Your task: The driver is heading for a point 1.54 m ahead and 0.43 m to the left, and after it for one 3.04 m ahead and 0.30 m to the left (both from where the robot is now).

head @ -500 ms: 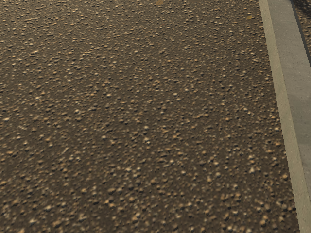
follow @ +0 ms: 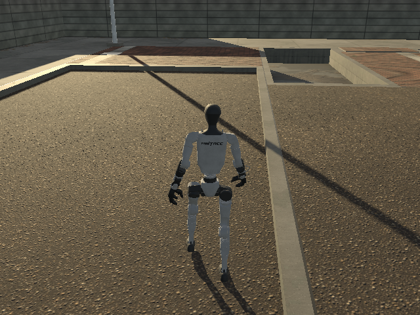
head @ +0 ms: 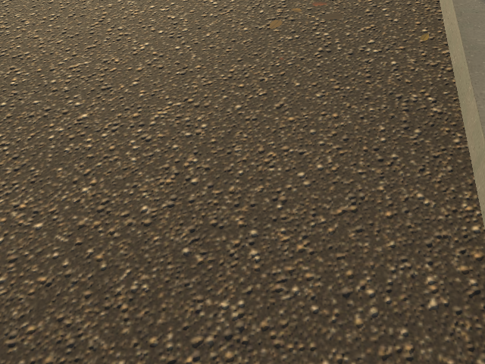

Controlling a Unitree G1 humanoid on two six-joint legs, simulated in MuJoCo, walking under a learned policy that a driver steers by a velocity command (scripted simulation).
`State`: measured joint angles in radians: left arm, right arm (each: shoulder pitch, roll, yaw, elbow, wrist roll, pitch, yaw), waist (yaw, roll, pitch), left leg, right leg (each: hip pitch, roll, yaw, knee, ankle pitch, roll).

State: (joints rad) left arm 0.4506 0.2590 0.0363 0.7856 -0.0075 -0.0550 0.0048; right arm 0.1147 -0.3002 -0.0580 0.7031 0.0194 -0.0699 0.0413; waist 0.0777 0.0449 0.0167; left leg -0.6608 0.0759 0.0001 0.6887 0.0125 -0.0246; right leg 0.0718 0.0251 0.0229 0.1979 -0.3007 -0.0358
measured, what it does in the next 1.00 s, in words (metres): walks ahead: left foot, then right foot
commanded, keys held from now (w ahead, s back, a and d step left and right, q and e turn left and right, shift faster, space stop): w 0.88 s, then w+q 0.12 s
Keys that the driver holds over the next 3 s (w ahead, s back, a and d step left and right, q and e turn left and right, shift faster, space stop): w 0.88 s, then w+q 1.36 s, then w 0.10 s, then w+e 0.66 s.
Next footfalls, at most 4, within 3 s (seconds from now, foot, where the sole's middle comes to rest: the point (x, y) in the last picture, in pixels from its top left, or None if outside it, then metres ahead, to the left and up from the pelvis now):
0.14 left None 0.26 0.14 -0.78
0.68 right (320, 333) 0.57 -0.10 -0.78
1.22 left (237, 240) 0.86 0.15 -0.78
1.70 right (275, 166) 1.18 0.04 -0.78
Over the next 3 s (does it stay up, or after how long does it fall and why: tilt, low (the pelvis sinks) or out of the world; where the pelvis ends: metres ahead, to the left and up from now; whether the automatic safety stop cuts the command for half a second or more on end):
stays up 1.56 0.52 0.00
